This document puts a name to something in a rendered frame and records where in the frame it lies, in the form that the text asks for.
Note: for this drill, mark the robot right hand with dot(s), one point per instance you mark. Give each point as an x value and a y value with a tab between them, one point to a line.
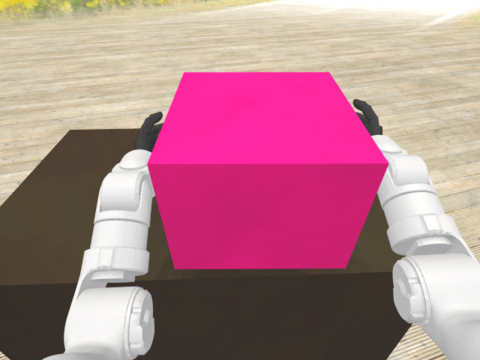
369	119

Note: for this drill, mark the carton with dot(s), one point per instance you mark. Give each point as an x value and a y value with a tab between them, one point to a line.
263	170

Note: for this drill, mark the right robot forearm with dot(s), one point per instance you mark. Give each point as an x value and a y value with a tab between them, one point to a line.
417	222

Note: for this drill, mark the pedestal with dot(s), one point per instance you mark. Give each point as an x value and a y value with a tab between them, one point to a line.
47	223

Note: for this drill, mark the right robot upper arm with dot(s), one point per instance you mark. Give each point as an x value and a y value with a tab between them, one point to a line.
441	294

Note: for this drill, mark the left robot forearm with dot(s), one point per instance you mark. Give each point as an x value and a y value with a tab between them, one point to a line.
121	224

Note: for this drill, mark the robot left hand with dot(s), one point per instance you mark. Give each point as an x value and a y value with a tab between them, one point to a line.
146	136

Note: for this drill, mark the left robot upper arm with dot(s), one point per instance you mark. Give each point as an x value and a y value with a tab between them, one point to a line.
110	323

